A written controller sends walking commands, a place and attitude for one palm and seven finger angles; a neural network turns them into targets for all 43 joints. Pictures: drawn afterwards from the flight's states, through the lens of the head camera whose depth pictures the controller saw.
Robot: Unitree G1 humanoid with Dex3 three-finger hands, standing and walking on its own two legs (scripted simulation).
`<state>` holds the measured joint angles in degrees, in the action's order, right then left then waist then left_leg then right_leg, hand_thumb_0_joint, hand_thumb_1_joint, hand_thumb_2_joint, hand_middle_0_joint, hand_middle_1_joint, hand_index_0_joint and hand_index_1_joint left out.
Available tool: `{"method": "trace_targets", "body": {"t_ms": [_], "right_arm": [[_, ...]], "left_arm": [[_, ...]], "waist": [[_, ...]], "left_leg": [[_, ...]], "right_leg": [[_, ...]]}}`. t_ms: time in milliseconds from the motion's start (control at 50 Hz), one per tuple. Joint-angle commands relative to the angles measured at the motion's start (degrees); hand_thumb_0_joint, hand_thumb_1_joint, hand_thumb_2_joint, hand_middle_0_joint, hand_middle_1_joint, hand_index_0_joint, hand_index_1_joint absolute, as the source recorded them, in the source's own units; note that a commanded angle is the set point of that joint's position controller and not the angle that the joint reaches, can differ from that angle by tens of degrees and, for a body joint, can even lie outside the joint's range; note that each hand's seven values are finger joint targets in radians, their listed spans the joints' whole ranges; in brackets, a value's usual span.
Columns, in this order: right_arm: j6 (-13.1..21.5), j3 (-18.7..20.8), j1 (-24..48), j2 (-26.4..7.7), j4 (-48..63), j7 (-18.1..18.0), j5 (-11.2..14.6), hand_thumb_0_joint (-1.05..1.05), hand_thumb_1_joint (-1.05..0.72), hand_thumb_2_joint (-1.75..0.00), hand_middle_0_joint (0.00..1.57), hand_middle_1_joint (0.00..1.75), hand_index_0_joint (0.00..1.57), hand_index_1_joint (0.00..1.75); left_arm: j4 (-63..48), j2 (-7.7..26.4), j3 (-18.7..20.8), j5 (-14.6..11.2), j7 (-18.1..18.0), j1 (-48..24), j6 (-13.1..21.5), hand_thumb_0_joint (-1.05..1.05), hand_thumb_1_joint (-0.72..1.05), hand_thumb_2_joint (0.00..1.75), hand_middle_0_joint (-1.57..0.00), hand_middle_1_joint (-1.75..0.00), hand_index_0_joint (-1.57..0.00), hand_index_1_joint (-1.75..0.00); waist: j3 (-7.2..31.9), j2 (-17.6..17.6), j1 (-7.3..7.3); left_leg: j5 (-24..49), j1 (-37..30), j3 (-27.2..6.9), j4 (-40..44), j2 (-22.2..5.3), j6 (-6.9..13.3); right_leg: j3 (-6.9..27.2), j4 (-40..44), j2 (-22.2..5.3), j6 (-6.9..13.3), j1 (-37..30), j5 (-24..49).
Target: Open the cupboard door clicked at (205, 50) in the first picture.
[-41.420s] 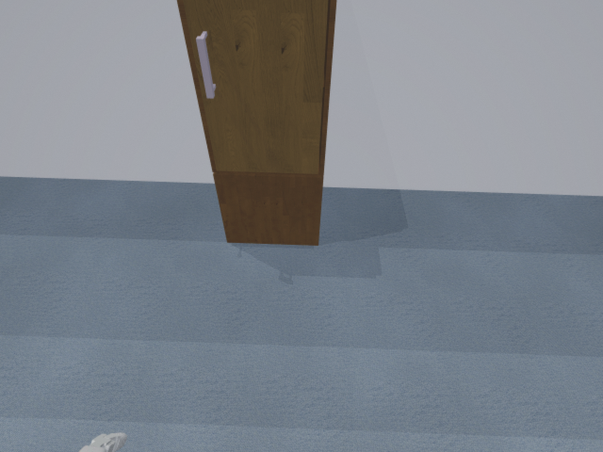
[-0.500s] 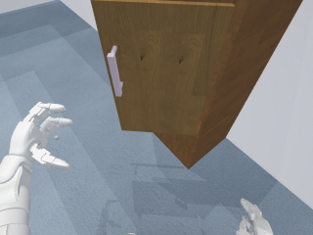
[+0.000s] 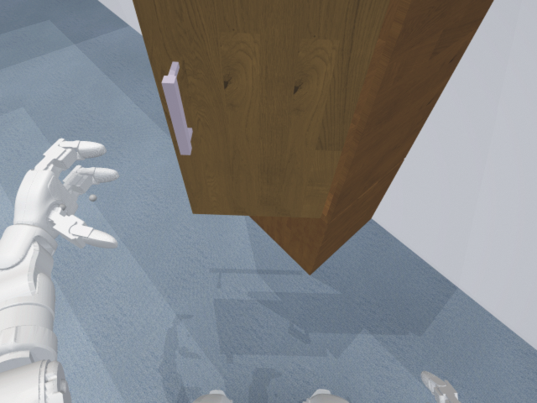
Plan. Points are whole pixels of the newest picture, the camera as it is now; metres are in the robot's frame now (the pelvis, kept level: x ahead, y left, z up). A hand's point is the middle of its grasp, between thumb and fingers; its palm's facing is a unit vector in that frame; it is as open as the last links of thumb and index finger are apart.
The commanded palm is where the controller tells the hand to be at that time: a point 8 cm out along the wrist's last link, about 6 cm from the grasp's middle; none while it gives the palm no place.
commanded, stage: move the hooked fingers beside the handle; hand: left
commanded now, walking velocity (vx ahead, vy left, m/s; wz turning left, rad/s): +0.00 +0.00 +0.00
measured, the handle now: (180, 111) +0.58 +0.18 +0.07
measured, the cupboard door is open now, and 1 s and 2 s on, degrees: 47 47 47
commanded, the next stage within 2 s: slide the fingers in behind the handle in 1.72 s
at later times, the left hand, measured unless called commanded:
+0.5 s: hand (126, 157) +0.46 +0.24 +0.08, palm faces -0.01 -1.00 -0.02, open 14.0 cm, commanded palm +0.44 +0.29 +0.08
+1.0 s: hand (140, 127) +0.52 +0.24 +0.08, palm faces -0.02 -1.00 -0.01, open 13.9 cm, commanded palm +0.50 +0.29 +0.08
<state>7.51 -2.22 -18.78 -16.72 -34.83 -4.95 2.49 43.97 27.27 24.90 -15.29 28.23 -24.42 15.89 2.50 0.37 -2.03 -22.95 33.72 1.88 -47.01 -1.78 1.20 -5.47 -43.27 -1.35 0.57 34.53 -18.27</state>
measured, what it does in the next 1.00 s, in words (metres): stands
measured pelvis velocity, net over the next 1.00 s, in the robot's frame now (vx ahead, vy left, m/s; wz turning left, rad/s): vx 0.01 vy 0.01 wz -0.04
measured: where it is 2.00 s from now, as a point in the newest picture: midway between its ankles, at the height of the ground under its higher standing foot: outside the picture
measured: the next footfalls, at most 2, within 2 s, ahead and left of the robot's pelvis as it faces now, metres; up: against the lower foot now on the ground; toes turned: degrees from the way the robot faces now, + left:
none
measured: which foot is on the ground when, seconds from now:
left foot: down 0.00-1.00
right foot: down 0.00-1.00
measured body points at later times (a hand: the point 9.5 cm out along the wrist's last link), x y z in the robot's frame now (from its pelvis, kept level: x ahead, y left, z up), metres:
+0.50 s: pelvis +0.00 +0.01 -0.01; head +0.10 +0.02 +0.43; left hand +0.45 +0.30 +0.08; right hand +0.05 -0.26 -0.11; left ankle +0.00 +0.10 -0.71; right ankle +0.03 -0.12 -0.71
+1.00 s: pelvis +0.01 +0.01 -0.02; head +0.14 +0.03 +0.41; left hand +0.52 +0.29 +0.09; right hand -0.01 -0.27 -0.12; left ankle +0.00 +0.10 -0.71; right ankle +0.03 -0.12 -0.71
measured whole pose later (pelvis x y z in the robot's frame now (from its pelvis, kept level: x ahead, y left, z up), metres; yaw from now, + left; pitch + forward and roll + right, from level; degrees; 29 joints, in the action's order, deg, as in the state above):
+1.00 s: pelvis +0.01 +0.01 -0.02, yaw -2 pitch +19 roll -3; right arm -2.7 -2.8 -24.3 -16.9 -34.9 -2.5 0.4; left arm 70.8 39.1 27.2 -5.9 23.7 -54.1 18.6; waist 3.7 0.5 -10.0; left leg -25.4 46.9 2.3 -52.8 -3.3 1.6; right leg -4.8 -46.9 0.0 0.2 47.2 -18.9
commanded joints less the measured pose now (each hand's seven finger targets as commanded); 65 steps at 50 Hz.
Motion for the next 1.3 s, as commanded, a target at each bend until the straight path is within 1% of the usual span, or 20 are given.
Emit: {"method": "trace_targets", "body": {"t_ms": [0, 80, 140, 180, 220, 320, 420, 480, 520, 560, 600, 720, 760, 800, 900, 1000, 1100, 1120, 1240, 1280], "right_arm": [[1.61, 3.3, -2.25, -8.7, 5.65, -0.8, -0.1, 0.0, -0.9, -0.9, 0.2, 0.3, 0.2, 0.3], [0.5, 3.19, -3.29, -9.33, 5.43, -0.5, -0.03, 0.0, -0.9, -0.9, 0.2, 0.3, 0.2, 0.3], [-0.25, 3.43, -4.38, -9.52, 5.81, -0.01, -0.36, 0.0, -0.9, -0.9, 0.2, 0.3, 0.2, 0.3], [-0.78, 3.48, -4.97, -9.2, 6.47, 0.56, -0.61, 0.0, -0.9, -0.9, 0.2, 0.3, 0.2, 0.3], [-1.25, 3.74, -5.53, -9.05, 6.13, 0.91, -0.7, 0.0, -0.9, -0.9, 0.2, 0.3, 0.2, 0.3], [-2.88, 3.89, -7.03, -9.63, 4.7, 0.84, -0.71, 0.0, -0.9, -0.9, 0.2, 0.3, 0.2, 0.3], [-4.01, 3.74, -8.33, -9.51, 3.95, 0.94, -1.13, 0.0, -0.9, -0.9, 0.2, 0.3, 0.2, 0.3], [-4.72, 3.83, -9.51, -9.75, 3.21, 1.08, -1.42, 0.0, -0.9, -0.9, 0.2, 0.3, 0.2, 0.3], [-5.2, 3.73, -9.53, -9.71, 3.18, 1.16, -1.36, 0.0, -0.9, -0.9, 0.2, 0.3, 0.2, 0.3], [-5.77, 3.58, -10.06, -9.98, 2.76, 0.92, -1.44, 0.0, -0.9, -0.9, 0.2, 0.3, 0.2, 0.3], [-6.32, 3.46, -10.44, -9.84, 3.01, 1.1, -1.42, 0.0, -0.9, -0.9, 0.2, 0.3, 0.2, 0.3], [-7.7, 3.37, -12.29, -10.49, 3.0, 1.08, -1.74, 0.0, -0.9, -0.9, 0.2, 0.3, 0.2, 0.3], [-7.79, 3.28, -12.78, -10.41, 2.8, 1.1, -1.88, 0.0, -0.9, -0.9, 0.2, 0.3, 0.2, 0.3], [-8.19, 3.43, -13.63, -10.68, 2.44, 1.14, -2.04, 0.0, -0.9, -0.9, 0.2, 0.3, 0.2, 0.3], [-9.26, 3.03, -14.7, -10.72, 2.23, 1.38, -2.2, 0.0, -0.9, -0.9, 0.2, 0.3, 0.2, 0.3], [-10.34, 3.4, -15.36, -10.79, 3.74, 1.79, -2.5, 0.0, -0.9, -0.9, 0.2, 0.3, 0.2, 0.3], [-11.27, 3.84, -15.1, -10.38, 4.77, 2.48, -2.47, 0.0, -0.9, -0.9, 0.2, 0.3, 0.2, 0.3], [-11.37, 3.99, -15.01, -10.5, 4.92, 2.53, -2.46, 0.0, -0.9, -0.9, 0.2, 0.3, 0.2, 0.3], [-11.89, 3.71, -13.94, -10.28, 4.46, 2.32, -2.06, 0.0, -0.9, -0.9, 0.2, 0.3, 0.2, 0.3], [-11.72, 3.67, -13.83, -10.08, 4.33, 2.19, -2.14, 0.0, -0.9, -0.9, 0.2, 0.3, 0.2, 0.3]], "left_arm": [[-9.93, 16.82, 2.37, -0.76, -0.63, -24.91, 4.83, 0.0, -0.5, 0.3, -0.3, -1.2, -0.3, -1.2], [-2.64, 17.45, 2.43, -0.03, -1.3, -26.94, 3.21, 0.0, -0.5, 0.3, -0.3, -1.2, -0.3, -1.2], [-1.35, 19.02, 3.6, 1.12, -2.4, -27.52, 3.43, 0.0, -0.5, 0.3, -0.3, -1.2, -0.3, -1.2], [-4.35, 18.62, 2.9, 1.62, -2.8, -28.41, 4.62, 0.0, -0.5, 0.3, -0.3, -1.2, -0.3, -1.2], [-4.7, 16.89, 1.64, 1.78, -3.62, -30.07, 5.47, 0.0, -0.5, 0.3, -0.3, -1.2, -0.3, -1.2], [1.79, 18.57, 3.19, 2.26, -4.61, -33.91, 5.59, 0.0, -0.5, 0.3, -0.3, -1.2, -0.3, -1.2], [2.86, 19.22, 1.46, 4.71, -5.24, -40.52, 6.65, 0.0, -0.5, 0.3, -0.3, -1.2, -0.3, -1.2], [3.81, 20.97, 2.79, 4.68, -5.46, -42.61, 7.74, 0.0, -0.5, 0.3, -0.3, -1.2, -0.3, -1.2], [6.02, 20.26, 2.58, 4.38, -5.36, -42.8, 7.8, 0.0, -0.5, 0.3, -0.3, -1.2, -0.3, -1.2], [8.77, 23.25, 4.34, 4.63, -5.41, -44.24, 7.48, 0.0, -0.5, 0.3, -0.3, -1.2, -0.3, -1.2], [10.37, 23.39, 3.72, 5.75, -5.27, -43.78, 6.82, 0.0, -0.5, 0.3, -0.3, -1.2, -0.3, -1.2], [12.61, 26.6, 4.4, 6.75, -5.25, -48.28, 6.83, 0.0, -0.5, 0.3, -0.3, -1.2, -0.3, -1.2], [12.31, 25.17, 3.14, 6.26, -4.98, -51.72, 7.26, 0.0, -0.5, 0.3, -0.3, -1.2, -0.3, -1.2], [12.56, 27.41, 4.51, 6.79, -4.85, -52.43, 7.52, 0.0, -0.5, 0.3, -0.3, -1.2, -0.3, -1.2], [15.14, 28.13, 3.47, 8.12, -4.7, -53.84, 6.34, 0.0, -0.5, 0.3, -0.3, -1.2, -0.3, -1.2], [13.94, 29.06, 5.84, 7.44, -4.42, -48.17, 6.0, 0.0, -0.5, 0.3, -0.3, -1.2, -0.3, -1.2], [8.43, 28.16, 6.44, 6.57, -4.53, -46.46, 7.36, 0.0, -0.5, 0.3, -0.3, -1.2, -0.3, -1.2], [7.97, 28.73, 7.38, 6.22, -4.75, -44.98, 7.41, 0.0, -0.5, 0.3, -0.3, -1.2, -0.3, -1.2], [10.17, 26.95, 5.22, 6.63, -4.85, -46.19, 6.52, 0.0, -0.5, 0.3, -0.3, -1.2, -0.3, -1.2], [9.53, 24.6, 3.14, 6.85, -4.71, -47.45, 6.91, 0.0, -0.5, 0.3, -0.3, -1.2, -0.3, -1.2]], "waist": [[20.13, 5.66, -1.54], [17.53, 3.13, -1.85], [20.03, 3.32, -1.04], [24.06, 6.79, -0.71], [23.81, 6.44, -1.63], [21.32, 2.46, -3.06], [23.63, 7.59, -3.79], [26.31, 6.43, -4.25], [25.75, 5.86, -4.47], [24.52, 4.43, -4.77], [24.59, 6.98, -4.67], [25.54, 5.05, -6.23], [25.89, 5.85, -7.26], [28.83, 6.74, -7.2], [27.68, 8.01, -8.19], [30.71, 7.35, -6.42], [32.5, 10.69, -5.23], [32.57, 8.77, -5.01], [24.83, 7.86, -6.54], [25.54, 10.63, -6.69]], "left_leg": [[14.17, -8.13, -3.25, 7.02, 1.44, -0.14], [12.21, -5.36, -3.4, 7.22, 1.17, -0.14], [15.22, -5.3, -3.48, 6.71, 1.12, -0.31], [20.49, -8.44, -3.65, 5.97, 0.97, -0.71], [21.65, -9.96, -3.91, 5.56, 0.49, -0.94], [17.89, -6.04, -3.69, 5.25, 0.35, -0.42], [19.43, -8.37, -4.35, 4.38, 0.4, -0.66], [21.71, -9.31, -4.63, 3.45, 0.04, -0.73], [20.7, -8.12, -4.4, 3.3, 0.18, -0.62], [19.1, -4.7, -3.7, 2.81, 0.4, -0.03], [19.36, -4.11, -3.2, 2.77, 0.56, 0.04], [17.97, -1.97, -3.34, 1.66, 0.34, 0.37], [18.5, -2.58, -3.6, 1.25, 0.34, 0.43], [20.0, -3.52, -3.56, 0.62, 0.28, 0.43], [20.8, -2.62, -3.69, 0.08, 0.09, 0.5], [24.72, -3.84, -3.34, -0.19, -0.13, 0.36], [29.4, -7.67, -3.56, -0.18, -0.47, -0.09], [29.11, -6.97, -3.26, -0.26, -0.44, 0.12], [22.8, -4.14, -3.2, 0.97, -0.31, 0.37], [24.74, -7.44, -3.82, 0.85, -0.41, -0.06]], "right_leg": [[3.79, 3.68, 2.17, 1.01, -8.83, 10.27], [3.31, 3.52, 2.16, 0.92, -6.94, 8.6], [3.2, 2.44, 2.06, 1.0, -7.7, 10.92], [3.18, 1.36, 2.31, 1.17, -7.84, 13.83], [2.89, 1.49, 2.57, 0.93, -5.62, 13.48], [2.94, 1.54, 2.74, 0.66, -4.98, 12.07], [3.06, 0.74, 2.7, 0.89, -2.42, 11.48], [3.04, 0.28, 3.02, 0.76, -2.56, 12.91], [3.08, 0.35, 3.02, 0.73, -2.62, 12.73], [3.63, 0.29, 2.99, 0.64, -4.29, 13.68], [3.9, 0.2, 2.86, 0.6, -4.11, 14.48], [4.25, -0.05, 3.08, 0.35, -3.55, 13.99], [4.11, -0.29, 3.3, 0.48, -2.75, 14.3], [4.4, -0.51, 3.33, 0.27, -3.19, 15.38], [4.18, -0.61, 3.42, 0.19, -1.45, 15.81], [3.89, -1.15, 3.74, 0.3, -3.42, 18.9], [3.43, -1.4, 4.23, 0.6, -3.03, 20.29], [3.63, -1.13, 4.28, 0.48, -4.08, 20.95], [3.19, -0.25, 4.19, 0.36, -1.51, 16.68], [2.97, -0.25, 4.19, 0.61, 0.8, 15.69]]}}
